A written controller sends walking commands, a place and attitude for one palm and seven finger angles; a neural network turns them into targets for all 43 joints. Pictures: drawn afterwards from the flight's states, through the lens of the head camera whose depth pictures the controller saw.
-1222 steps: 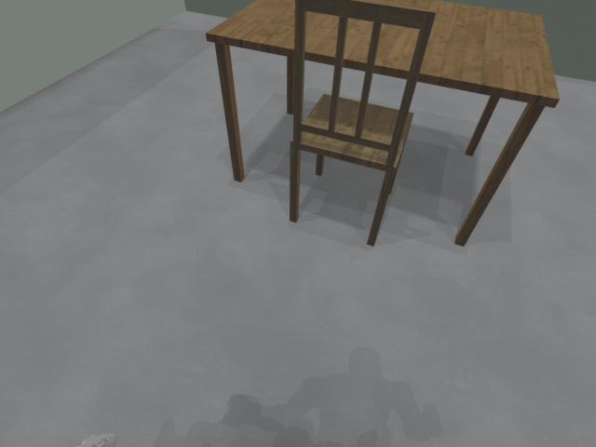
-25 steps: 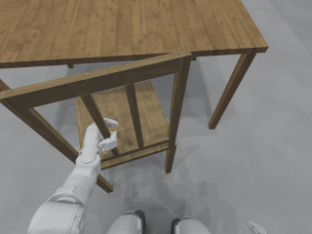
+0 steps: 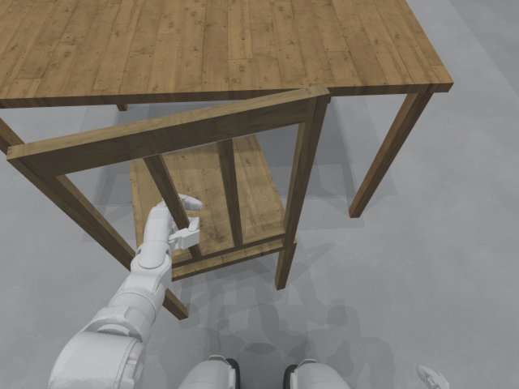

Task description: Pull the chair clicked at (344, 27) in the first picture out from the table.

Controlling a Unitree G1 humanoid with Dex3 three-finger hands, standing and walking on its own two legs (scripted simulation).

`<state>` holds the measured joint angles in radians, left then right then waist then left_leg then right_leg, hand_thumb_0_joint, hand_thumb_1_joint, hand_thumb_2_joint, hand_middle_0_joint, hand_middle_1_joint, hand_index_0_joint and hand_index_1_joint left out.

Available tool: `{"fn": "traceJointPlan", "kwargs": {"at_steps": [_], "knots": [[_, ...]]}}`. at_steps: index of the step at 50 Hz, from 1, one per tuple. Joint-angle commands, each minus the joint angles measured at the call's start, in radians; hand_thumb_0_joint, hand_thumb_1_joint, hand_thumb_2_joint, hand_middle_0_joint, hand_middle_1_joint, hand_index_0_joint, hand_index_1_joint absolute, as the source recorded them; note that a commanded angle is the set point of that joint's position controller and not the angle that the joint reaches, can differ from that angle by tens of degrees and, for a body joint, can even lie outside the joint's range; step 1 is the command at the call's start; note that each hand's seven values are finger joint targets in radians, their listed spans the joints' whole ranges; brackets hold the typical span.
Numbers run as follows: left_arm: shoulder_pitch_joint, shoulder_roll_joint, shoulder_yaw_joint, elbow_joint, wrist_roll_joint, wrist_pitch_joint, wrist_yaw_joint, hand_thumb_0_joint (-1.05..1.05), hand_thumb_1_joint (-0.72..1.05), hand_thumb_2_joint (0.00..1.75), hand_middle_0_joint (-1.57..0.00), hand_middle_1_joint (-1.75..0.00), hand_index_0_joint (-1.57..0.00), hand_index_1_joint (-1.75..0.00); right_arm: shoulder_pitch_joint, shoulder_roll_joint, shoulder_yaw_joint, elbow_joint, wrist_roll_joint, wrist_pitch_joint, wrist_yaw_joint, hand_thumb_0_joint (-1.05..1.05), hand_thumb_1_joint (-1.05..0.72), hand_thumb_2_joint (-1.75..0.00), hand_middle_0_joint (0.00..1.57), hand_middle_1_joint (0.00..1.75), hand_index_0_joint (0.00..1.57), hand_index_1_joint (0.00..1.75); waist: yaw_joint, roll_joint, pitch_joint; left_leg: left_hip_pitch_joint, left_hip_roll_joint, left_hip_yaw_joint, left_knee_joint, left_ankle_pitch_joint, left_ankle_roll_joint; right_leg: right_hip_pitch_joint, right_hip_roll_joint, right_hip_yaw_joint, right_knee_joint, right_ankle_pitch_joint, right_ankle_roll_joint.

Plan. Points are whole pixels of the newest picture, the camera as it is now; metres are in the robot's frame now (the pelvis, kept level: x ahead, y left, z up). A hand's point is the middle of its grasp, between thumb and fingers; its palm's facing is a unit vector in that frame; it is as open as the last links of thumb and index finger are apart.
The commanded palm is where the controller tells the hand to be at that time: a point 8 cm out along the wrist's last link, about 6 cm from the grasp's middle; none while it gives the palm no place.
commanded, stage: step backward, pulling the chair out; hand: left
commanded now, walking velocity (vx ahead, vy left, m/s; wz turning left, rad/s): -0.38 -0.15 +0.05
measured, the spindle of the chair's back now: (179, 216) +0.40 +0.14 -0.04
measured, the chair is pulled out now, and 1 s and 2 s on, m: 0.18 0.28 0.39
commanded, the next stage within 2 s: none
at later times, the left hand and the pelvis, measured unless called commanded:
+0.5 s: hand (195, 247) +0.34 +0.11 -0.05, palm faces +0.08 -0.99 -0.15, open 5.3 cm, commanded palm +0.33 +0.17 -0.06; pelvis -0.05 -0.01 +0.01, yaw +3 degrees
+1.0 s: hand (185, 290) +0.27 +0.12 -0.05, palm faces -0.01 -0.98 -0.18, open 5.3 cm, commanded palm +0.26 +0.17 -0.05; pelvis -0.12 +0.01 +0.00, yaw +1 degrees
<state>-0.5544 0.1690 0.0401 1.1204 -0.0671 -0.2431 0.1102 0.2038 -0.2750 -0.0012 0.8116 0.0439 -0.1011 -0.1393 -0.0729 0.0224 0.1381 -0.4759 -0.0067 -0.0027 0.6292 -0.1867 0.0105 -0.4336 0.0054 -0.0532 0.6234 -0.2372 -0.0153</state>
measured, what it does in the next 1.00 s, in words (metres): walks backwards: left foot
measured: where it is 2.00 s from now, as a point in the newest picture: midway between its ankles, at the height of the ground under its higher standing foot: outside the picture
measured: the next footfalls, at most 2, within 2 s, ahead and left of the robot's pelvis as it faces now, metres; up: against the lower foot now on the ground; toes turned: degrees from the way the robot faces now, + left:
left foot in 0.56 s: -0.08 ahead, +0.16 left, +0.00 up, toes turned +2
right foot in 1.06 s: -0.01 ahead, -0.11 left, +0.00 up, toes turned -1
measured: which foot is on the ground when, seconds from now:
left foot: down 0.00-0.28, up 0.30-0.54, down 0.56-1.00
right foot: down 0.00-0.96, up 0.98-1.00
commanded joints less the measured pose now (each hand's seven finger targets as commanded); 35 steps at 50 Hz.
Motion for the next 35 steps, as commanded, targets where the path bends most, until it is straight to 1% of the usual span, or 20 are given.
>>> {"fn": "traceJointPlan", "kwargs": {"at_steps": [1, 3, 6, 10, 11, 12, 14, 15, 16, 18, 20, 23, 25, 27, 28, 29, 30, 31, 33, 35], "knots": [[-0.397, 0.177, -0.004, -0.233, 0.029, -0.072, 0.001, 0.00, 0.90, 0.90, -0.50, -1.45, -0.50, -1.45, 0.036, -0.124, -0.038, -0.091, -0.011, -0.021, -0.007, 0.00, -0.90, -0.90, 0.20, 0.30, 0.20, 0.30, 0.032, 0.134, -0.512, 0.293, 0.260, -0.290, -0.154, 0.372, 0.077, 0.091, -0.056, 0.085, 0.070, 0.022, 0.019], [-0.407, 0.192, 0.012, -0.241, 0.037, -0.069, 0.001, 0.00, 0.90, 0.90, -0.50, -1.45, -0.50, -1.45, 0.046, -0.119, -0.043, -0.088, -0.027, -0.018, -0.002, 0.00, -0.90, -0.90, 0.20, 0.30, 0.20, 0.30, 0.034, 0.195, -0.522, 0.378, 0.304, -0.333, -0.162, 0.459, 0.103, 0.017, -0.041, 0.093, 0.115, -0.185, 0.011], [-0.411, 0.185, 0.013, -0.237, 0.044, -0.069, -0.002, 0.00, 0.90, 0.90, -0.50, -1.45, -0.50, -1.45, 0.081, -0.110, -0.047, -0.080, -0.028, -0.023, 0.011, 0.00, -0.90, -0.90, 0.20, 0.30, 0.20, 0.30, 0.018, 0.198, -0.533, 0.456, 0.304, -0.288, -0.093, 0.632, 0.110, 0.035, -0.036, 0.097, 0.055, -0.144, 0.012], [-0.378, 0.220, 0.042, -0.222, 0.040, -0.052, -0.010, 0.00, 0.90, 0.90, -0.50, -1.45, -0.50, -1.45, 0.051, -0.111, -0.045, -0.104, -0.017, -0.028, 0.012, 0.00, -0.90, -0.90, 0.20, 0.30, 0.20, 0.30, 0.032, 0.166, -0.464, 0.190, 0.267, -0.242, -0.090, 0.371, 0.083, 0.243, -0.057, 0.112, -0.043, 0.038, 0.003], [-0.369, 0.228, 0.047, -0.226, 0.037, -0.050, -0.010, 0.00, 0.90, 0.90, -0.50, -1.45, -0.50, -1.45, 0.039, -0.108, -0.046, -0.112, -0.009, -0.032, 0.010, 0.00, -0.90, -0.90, 0.20, 0.30, 0.20, 0.30, 0.033, 0.114, -0.461, 0.112, 0.235, -0.210, -0.074, 0.250, 0.060, 0.296, -0.091, 0.142, -0.063, 0.128, -0.009], [-0.375, 0.245, 0.047, -0.228, 0.035, -0.048, -0.009, 0.00, 0.90, 0.90, -0.50, -1.45, -0.50, -1.45, 0.030, -0.102, -0.046, -0.121, -0.004, -0.034, 0.007, 0.00, -0.90, -0.90, 0.20, 0.30, 0.20, 0.30, 0.030, 0.051, -0.453, 0.027, 0.182, -0.164, -0.033, 0.070, 0.027, 0.313, -0.162, 0.215, -0.094, 0.115, -0.035], [-0.336, 0.312, 0.071, -0.207, 0.030, -0.035, 0.008, 0.00, 0.90, 0.90, -0.50, -1.45, -0.50, -1.45, 0.042, -0.104, -0.055, -0.116, 0.011, -0.038, 0.012, 0.00, -0.90, -0.90, 0.20, 0.30, 0.20, 0.30, 0.038, -0.102, -0.447, 0.042, 0.013, -0.058, 0.273, -0.307, -0.055, 0.194, -0.403, 0.467, -0.319, 0.003, -0.137], [-0.318, 0.292, 0.066, -0.189, 0.030, -0.020, 0.015, 0.00, 0.90, 0.90, -0.50, -1.45, -0.50, -1.45, 0.008, -0.112, -0.056, -0.113, 0.002, -0.036, 0.017, 0.00, -0.90, -0.90, 0.20, 0.30, 0.20, 0.30, 0.065, -0.080, -0.448, 0.007, 0.001, -0.095, 0.442, -0.359, -0.062, 0.217, -0.454, 0.479, -0.333, 0.091, -0.172], [-0.324, 0.264, 0.056, -0.209, 0.035, -0.013, 0.014, 0.00, 0.90, 0.90, -0.50, -1.45, -0.50, -1.45, 0.012, -0.102, -0.040, -0.107, -0.010, -0.040, 0.022, 0.00, -0.90, -0.90, 0.20, 0.30, 0.20, 0.30, 0.057, -0.045, -0.475, -0.026, 0.013, -0.130, 0.499, -0.349, -0.062, 0.289, -0.455, 0.419, -0.270, 0.275, -0.193], [-0.333, 0.291, 0.095, -0.228, 0.037, -0.002, 0.018, 0.00, 0.90, 0.90, -0.50, -1.45, -0.50, -1.45, 0.005, -0.101, -0.024, -0.093, -0.015, -0.036, 0.021, 0.00, -0.90, -0.90, 0.20, 0.30, 0.20, 0.30, 0.044, -0.048, -0.515, -0.011, 0.025, -0.131, 0.443, -0.342, -0.068, 0.372, -0.410, 0.273, -0.163, 0.585, -0.165], [-0.330, 0.258, 0.082, -0.229, 0.034, 0.012, 0.017, 0.00, 0.90, 0.90, -0.50, -1.45, -0.50, -1.45, 0.009, -0.099, -0.026, -0.092, -0.009, -0.028, 0.018, 0.00, -0.90, -0.90, 0.20, 0.30, 0.20, 0.30, 0.052, -0.114, -0.522, 0.018, 0.024, -0.103, 0.317, -0.371, -0.069, 0.415, -0.392, 0.241, -0.144, 0.717, -0.139], [-0.322, 0.229, 0.061, -0.214, 0.025, 0.036, 0.016, 0.00, 0.90, 0.90, -0.50, -1.45, -0.50, -1.45, 0.039, -0.115, -0.028, -0.073, -0.005, -0.008, 0.004, 0.00, -0.90, -0.90, 0.20, 0.30, 0.20, 0.30, 0.045, -0.153, -0.532, 0.070, 0.024, -0.048, 0.073, -0.308, -0.071, 0.470, -0.363, 0.197, -0.140, 0.781, -0.106], [-0.331, 0.192, 0.029, -0.239, 0.026, 0.044, 0.009, 0.00, 0.90, 0.90, -0.50, -1.45, -0.50, -1.45, 0.073, -0.123, -0.038, -0.070, -0.004, 0.007, -0.006, 0.00, -0.90, -0.90, 0.20, 0.30, 0.20, 0.30, 0.032, -0.147, -0.573, 0.154, 0.043, -0.010, -0.101, -0.163, -0.064, 0.467, -0.323, 0.159, -0.115, 0.750, -0.068], [-0.370, 0.158, -0.003, -0.272, 0.025, 0.038, -0.001, 0.00, 0.90, 0.90, -0.50, -1.45, -0.50, -1.45, 0.088, -0.138, -0.058, -0.085, 0.004, 0.021, -0.013, 0.00, -0.90, -0.90, 0.20, 0.30, 0.20, 0.30, 0.014, -0.123, -0.598, 0.278, 0.119, -0.016, -0.204, 0.174, -0.038, 0.401, -0.237, 0.093, -0.071, 0.658, -0.007], [-0.363, 0.130, -0.030, -0.283, 0.016, 0.035, -0.009, 0.00, 0.90, 0.90, -0.50, -1.45, -0.50, -1.45, 0.085, -0.155, -0.068, -0.105, 0.010, 0.030, -0.011, 0.00, -0.90, -0.90, 0.20, 0.30, 0.20, 0.30, 0.018, -0.056, -0.579, 0.339, 0.175, -0.044, -0.202, 0.318, -0.017, 0.340, -0.172, 0.062, -0.068, 0.548, 0.020], [-0.381, 0.107, -0.038, -0.300, 0.026, 0.028, -0.015, 0.00, 0.90, 0.90, -0.50, -1.45, -0.50, -1.45, 0.093, -0.147, -0.072, -0.121, 0.007, 0.038, -0.007, 0.00, -0.90, -0.90, 0.20, 0.30, 0.20, 0.30, 0.010, -0.006, -0.585, 0.379, 0.198, -0.031, -0.156, 0.426, -0.009, 0.308, -0.134, 0.047, -0.048, 0.539, 0.032], [-0.445, 0.095, -0.060, -0.360, 0.036, 0.010, -0.022, 0.00, 0.90, 0.90, -0.50, -1.45, -0.50, -1.45, 0.053, -0.128, -0.063, -0.148, -0.015, 0.044, -0.003, 0.00, -0.90, -0.90, 0.20, 0.30, 0.20, 0.30, 0.005, 0.149, -0.566, 0.361, 0.211, -0.055, -0.146, 0.511, -0.008, 0.277, -0.140, 0.032, 0.004, 0.532, 0.030], [-0.432, 0.097, -0.051, -0.363, 0.046, 0.001, -0.023, 0.00, 0.90, 0.90, -0.50, -1.45, -0.50, -1.45, 0.037, -0.117, -0.063, -0.159, -0.023, 0.051, 0.005, 0.00, -0.90, -0.90, 0.20, 0.30, 0.20, 0.30, 0.008, 0.211, -0.547, 0.310, 0.224, -0.065, -0.145, 0.519, -0.011, 0.272, -0.126, 0.025, 0.046, 0.422, 0.026], [-0.387, 0.128, -0.013, -0.365, 0.048, -0.007, -0.023, 0.00, 0.90, 0.90, -0.50, -1.45, -0.50, -1.45, 0.043, -0.125, -0.071, -0.171, -0.026, 0.063, 0.016, 0.00, -0.90, -0.90, 0.20, 0.30, 0.20, 0.30, 0.026, 0.217, -0.514, 0.270, 0.266, -0.095, -0.163, 0.505, 0.014, 0.254, -0.085, 0.020, 0.102, 0.185, 0.018], [-0.405, 0.091, -0.030, -0.356, 0.054, -0.020, -0.023, 0.00, 0.90, 0.90, -0.50, -1.45, -0.50, -1.45, 0.049, -0.108, -0.068, -0.174, -0.030, 0.060, 0.028, 0.00, -0.90, -0.90, 0.20, 0.30, 0.20, 0.30, 0.026, 0.191, -0.446, 0.278, 0.288, -0.100, -0.116, 0.569, 0.034, 0.216, -0.069, 0.025, 0.068, 0.139, 0.010]]}}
